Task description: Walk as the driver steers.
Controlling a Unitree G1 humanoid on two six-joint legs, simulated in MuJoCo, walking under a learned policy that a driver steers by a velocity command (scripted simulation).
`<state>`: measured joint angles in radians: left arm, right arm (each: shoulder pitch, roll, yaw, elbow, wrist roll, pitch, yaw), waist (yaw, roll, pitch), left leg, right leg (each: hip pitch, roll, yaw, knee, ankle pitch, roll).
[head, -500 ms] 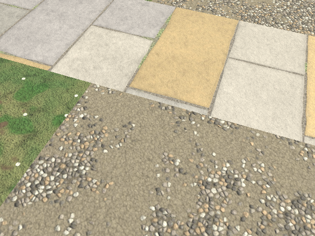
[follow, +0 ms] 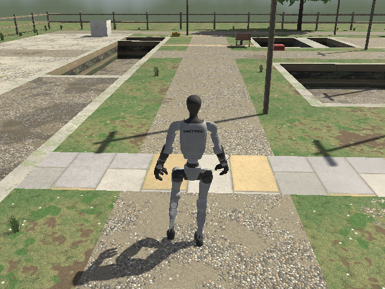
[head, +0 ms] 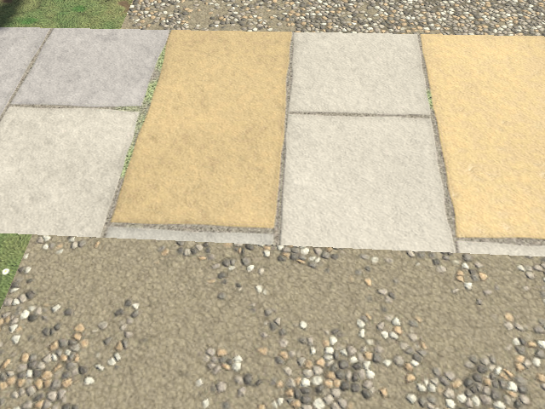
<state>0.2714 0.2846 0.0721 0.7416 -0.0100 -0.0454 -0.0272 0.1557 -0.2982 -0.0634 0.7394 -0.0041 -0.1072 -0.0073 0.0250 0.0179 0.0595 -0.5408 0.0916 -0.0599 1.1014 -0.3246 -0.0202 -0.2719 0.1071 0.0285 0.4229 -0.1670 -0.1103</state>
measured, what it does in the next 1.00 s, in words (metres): walks ahead, turning right: left foot, then right foot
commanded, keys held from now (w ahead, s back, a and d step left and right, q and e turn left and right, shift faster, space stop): w+e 0.46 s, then w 0.54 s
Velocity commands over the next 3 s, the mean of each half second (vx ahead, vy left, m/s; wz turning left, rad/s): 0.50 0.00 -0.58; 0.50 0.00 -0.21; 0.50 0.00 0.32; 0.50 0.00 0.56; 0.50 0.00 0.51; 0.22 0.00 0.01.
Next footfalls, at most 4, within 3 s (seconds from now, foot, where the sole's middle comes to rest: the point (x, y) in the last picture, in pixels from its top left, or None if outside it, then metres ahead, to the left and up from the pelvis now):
0.30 left None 0.37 0.13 -0.78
0.80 right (385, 372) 0.54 -0.21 -0.78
1.34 left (330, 244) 0.91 -0.09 -0.78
1.80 right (403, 180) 1.16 -0.33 -0.78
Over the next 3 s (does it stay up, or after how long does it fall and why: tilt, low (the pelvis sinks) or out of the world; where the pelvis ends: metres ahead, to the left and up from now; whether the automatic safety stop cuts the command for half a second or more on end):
stays up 1.54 -0.06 -0.01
